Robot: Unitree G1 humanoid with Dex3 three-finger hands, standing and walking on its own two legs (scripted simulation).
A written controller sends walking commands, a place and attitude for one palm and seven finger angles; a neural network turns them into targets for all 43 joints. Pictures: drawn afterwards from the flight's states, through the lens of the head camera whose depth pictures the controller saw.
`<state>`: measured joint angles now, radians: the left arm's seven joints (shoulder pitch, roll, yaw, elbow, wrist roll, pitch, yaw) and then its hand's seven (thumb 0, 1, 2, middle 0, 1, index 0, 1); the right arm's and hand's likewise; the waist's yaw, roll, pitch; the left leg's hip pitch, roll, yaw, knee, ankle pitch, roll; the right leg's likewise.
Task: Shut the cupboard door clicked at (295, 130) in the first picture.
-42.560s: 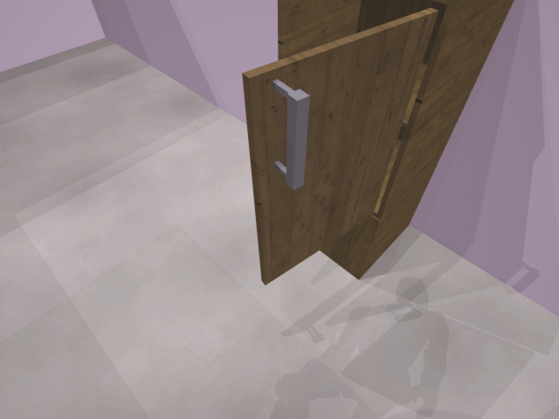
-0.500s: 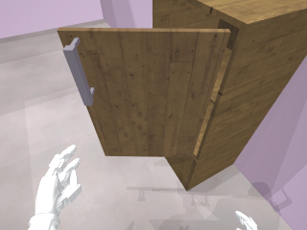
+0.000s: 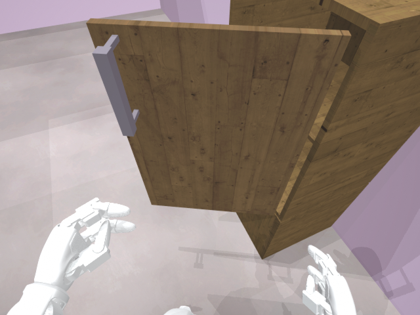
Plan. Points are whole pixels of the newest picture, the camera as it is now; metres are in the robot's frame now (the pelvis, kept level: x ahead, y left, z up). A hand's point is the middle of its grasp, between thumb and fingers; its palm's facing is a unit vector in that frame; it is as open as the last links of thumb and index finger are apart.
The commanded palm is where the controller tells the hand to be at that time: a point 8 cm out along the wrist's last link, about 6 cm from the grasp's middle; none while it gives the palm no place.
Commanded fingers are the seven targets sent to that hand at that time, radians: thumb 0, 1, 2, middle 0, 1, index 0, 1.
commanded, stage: raise the hand and make a fist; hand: left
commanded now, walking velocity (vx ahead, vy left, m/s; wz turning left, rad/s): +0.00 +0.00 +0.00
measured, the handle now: (122, 89) +0.45 +0.20 +0.20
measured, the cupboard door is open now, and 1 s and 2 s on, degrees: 61 61 61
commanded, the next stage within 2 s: bring the fist close to the handle in 1.20 s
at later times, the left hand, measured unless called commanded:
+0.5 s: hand (76, 215) +0.22 +0.21 +0.15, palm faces +0.00 -1.00 -0.07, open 3.1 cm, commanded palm +0.19 +0.26 +0.16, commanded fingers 0.00 0.90 0.90 -1.30 -1.50 -1.30 -1.50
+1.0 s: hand (68, 191) +0.23 +0.21 +0.20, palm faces +0.01 -1.00 -0.08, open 3.1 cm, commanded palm +0.20 +0.25 +0.20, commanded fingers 0.00 0.90 0.90 -1.30 -1.50 -1.30 -1.50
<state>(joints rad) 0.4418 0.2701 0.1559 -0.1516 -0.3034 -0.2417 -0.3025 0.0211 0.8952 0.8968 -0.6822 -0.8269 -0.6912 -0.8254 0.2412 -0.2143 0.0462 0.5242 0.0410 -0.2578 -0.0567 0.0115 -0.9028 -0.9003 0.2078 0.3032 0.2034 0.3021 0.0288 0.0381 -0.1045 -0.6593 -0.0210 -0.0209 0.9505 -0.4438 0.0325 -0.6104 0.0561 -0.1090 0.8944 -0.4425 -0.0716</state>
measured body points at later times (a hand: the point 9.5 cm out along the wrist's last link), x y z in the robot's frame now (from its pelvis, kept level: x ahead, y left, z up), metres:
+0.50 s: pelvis +0.01 +0.02 +0.03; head +0.01 +0.02 +0.48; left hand +0.22 +0.26 +0.16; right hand +0.21 -0.20 -0.03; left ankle +0.02 +0.10 -0.69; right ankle +0.01 -0.07 -0.69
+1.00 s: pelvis +0.00 +0.01 +0.04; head -0.03 -0.01 +0.49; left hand +0.23 +0.26 +0.21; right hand +0.20 -0.20 -0.02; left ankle +0.02 +0.10 -0.69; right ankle +0.01 -0.07 -0.69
